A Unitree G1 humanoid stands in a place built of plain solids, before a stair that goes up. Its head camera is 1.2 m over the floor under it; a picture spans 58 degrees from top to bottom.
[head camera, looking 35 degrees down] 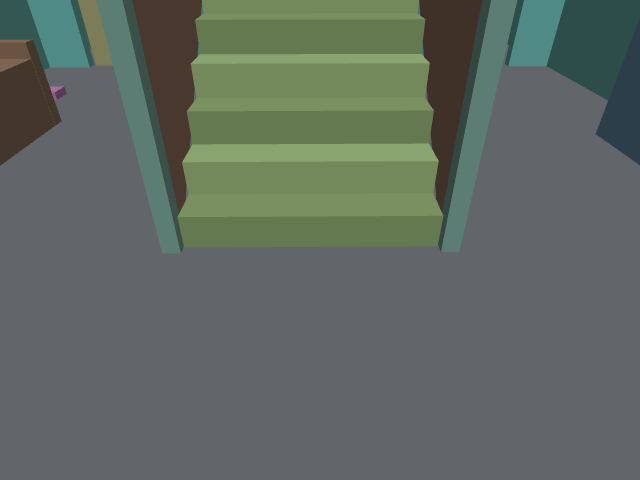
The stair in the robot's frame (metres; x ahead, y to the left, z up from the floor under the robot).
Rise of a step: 0.17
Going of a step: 0.21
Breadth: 1.20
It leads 1 degrees to the left of straight ahead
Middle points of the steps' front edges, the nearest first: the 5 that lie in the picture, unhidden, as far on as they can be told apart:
1.66 0.04 0.17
1.87 0.04 0.34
2.08 0.05 0.51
2.29 0.05 0.68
2.50 0.05 0.85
